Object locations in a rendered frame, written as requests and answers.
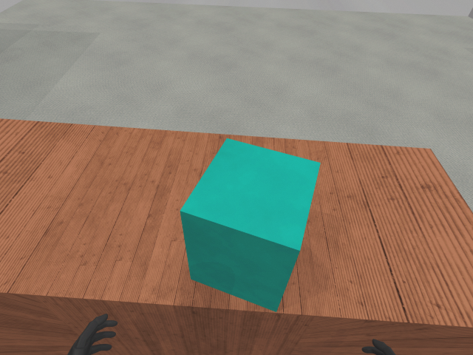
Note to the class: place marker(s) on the pedestal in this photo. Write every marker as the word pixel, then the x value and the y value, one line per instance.
pixel 90 225

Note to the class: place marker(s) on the right robot hand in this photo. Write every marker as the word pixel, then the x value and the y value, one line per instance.
pixel 380 348

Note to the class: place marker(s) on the left robot hand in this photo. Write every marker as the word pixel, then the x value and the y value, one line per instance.
pixel 83 345

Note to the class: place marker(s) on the carton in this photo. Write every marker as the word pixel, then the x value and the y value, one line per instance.
pixel 244 222

